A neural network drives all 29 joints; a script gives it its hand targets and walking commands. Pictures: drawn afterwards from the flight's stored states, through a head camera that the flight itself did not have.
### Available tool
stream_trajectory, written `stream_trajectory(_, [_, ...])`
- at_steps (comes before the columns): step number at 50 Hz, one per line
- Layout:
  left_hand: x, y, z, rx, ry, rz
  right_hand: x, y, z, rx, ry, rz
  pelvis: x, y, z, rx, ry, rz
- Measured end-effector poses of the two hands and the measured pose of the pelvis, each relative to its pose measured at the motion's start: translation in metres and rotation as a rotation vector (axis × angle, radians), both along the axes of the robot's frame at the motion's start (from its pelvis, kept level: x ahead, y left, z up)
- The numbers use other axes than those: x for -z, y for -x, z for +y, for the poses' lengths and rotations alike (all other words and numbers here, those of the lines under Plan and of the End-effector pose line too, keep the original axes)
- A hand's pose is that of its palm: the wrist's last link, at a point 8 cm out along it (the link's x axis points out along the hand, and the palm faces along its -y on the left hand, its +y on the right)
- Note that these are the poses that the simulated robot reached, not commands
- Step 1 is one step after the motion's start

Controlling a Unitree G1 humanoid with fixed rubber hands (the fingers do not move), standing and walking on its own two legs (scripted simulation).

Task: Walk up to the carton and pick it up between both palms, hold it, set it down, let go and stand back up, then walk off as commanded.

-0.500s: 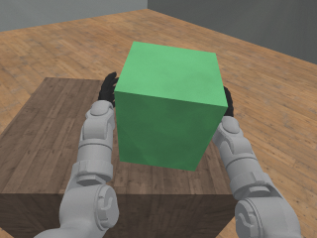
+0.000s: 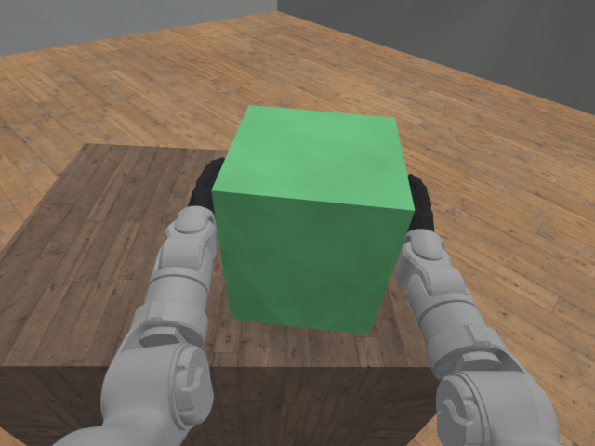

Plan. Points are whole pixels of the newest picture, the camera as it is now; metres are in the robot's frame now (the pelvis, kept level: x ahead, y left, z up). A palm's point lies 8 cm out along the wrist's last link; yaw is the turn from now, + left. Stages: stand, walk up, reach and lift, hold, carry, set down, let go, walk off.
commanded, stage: set down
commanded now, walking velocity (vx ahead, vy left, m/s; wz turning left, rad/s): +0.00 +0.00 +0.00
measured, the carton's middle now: (310, 222) +0.42 -0.01 +0.12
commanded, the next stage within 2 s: none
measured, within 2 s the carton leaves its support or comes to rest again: neither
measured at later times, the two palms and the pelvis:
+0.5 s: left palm (198, 216) +0.44 +0.15 +0.11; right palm (401, 240) +0.39 -0.14 +0.11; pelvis +0.01 +0.01 +0.00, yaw +0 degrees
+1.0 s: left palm (199, 220) +0.45 +0.15 +0.09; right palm (394, 250) +0.39 -0.14 +0.09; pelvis +0.02 +0.01 +0.00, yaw +0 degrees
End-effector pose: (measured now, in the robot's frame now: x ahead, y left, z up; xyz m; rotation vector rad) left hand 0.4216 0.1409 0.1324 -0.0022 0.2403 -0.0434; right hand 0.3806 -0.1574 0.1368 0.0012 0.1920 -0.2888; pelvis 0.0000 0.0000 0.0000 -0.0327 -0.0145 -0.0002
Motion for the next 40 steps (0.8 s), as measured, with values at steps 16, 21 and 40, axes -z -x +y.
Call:
stream_trajectory(16, [0.008,-0.013,0.008,0.021,-0.033,0.000,0.005,-0.010,0.008,0.006,0.016,0.007,0.000,-0.012,0.004,0.000,0.003,0.017])
stream_trajectory(21, [0.021,-0.013,0.012,0.028,-0.039,0.044,0.020,-0.009,0.012,0.012,0.012,0.051,0.000,-0.012,0.006,-0.001,0.003,0.018])
stream_trajectory(40, [0.036,-0.018,0.012,0.061,-0.062,0.071,0.042,-0.004,0.014,0.041,0.007,0.081,0.000,-0.016,0.007,-0.001,0.004,0.023])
